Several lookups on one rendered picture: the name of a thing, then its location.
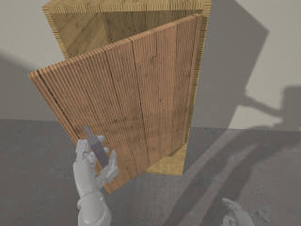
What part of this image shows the left robot forearm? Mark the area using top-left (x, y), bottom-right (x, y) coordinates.
top-left (77, 191), bottom-right (112, 226)

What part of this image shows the cupboard door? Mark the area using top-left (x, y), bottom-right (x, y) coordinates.
top-left (28, 13), bottom-right (202, 194)

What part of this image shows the left robot hand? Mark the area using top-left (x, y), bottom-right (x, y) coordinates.
top-left (72, 135), bottom-right (119, 198)

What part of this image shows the right robot hand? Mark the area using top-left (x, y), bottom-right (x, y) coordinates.
top-left (220, 198), bottom-right (255, 226)

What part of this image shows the handle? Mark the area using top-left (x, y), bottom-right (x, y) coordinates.
top-left (84, 125), bottom-right (109, 168)

